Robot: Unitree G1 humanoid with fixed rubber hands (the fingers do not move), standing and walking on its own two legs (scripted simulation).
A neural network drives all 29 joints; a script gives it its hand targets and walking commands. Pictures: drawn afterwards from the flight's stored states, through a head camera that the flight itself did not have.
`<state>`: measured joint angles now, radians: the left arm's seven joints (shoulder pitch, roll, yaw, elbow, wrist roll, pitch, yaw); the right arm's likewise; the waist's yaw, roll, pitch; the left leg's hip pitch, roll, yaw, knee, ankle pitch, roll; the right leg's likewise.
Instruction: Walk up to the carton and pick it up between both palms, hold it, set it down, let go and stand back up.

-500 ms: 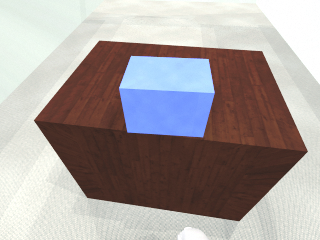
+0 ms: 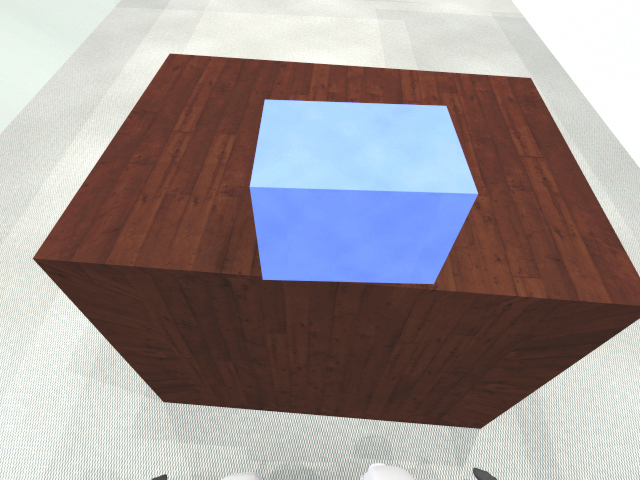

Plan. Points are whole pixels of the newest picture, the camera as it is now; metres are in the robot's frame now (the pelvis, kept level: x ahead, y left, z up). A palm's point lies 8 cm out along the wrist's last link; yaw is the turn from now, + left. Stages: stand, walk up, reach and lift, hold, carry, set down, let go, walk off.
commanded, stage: walk up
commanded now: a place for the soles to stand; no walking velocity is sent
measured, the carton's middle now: (352, 195) +0.49 -0.03 +0.07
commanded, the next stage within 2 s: reach and lift in 1.16 s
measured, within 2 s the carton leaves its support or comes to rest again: neither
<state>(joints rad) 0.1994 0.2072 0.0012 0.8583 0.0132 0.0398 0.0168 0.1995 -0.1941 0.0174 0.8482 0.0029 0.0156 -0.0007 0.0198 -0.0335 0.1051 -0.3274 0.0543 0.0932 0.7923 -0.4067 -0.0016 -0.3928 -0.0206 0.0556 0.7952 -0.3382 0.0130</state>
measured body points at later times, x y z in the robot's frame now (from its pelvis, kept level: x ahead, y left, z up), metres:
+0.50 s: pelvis +0.01 +0.01 +0.02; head +0.04 +0.01 +0.46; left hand +0.09 +0.25 -0.13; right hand +0.10 -0.24 -0.12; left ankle +0.01 +0.12 -0.71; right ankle +0.05 -0.14 -0.71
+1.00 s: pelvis +0.00 +0.00 +0.01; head +0.02 -0.02 +0.46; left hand +0.13 +0.23 -0.11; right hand +0.02 -0.26 -0.14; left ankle +0.01 +0.12 -0.71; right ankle +0.05 -0.14 -0.71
